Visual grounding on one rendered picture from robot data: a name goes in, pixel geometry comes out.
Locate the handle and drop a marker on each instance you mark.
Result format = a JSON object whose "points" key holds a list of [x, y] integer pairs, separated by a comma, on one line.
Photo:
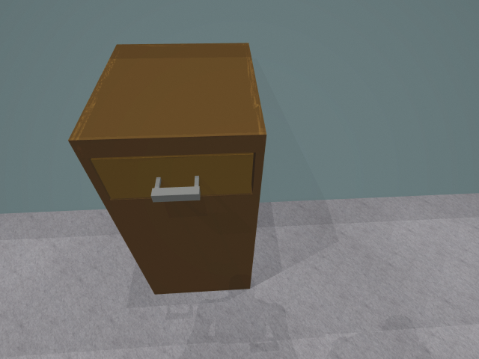
{"points": [[175, 193]]}

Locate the cabinet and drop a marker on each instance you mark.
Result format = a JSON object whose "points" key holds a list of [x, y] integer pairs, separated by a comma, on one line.
{"points": [[179, 99]]}

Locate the drawer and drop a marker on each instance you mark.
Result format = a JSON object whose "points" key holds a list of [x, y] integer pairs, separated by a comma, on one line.
{"points": [[135, 176]]}

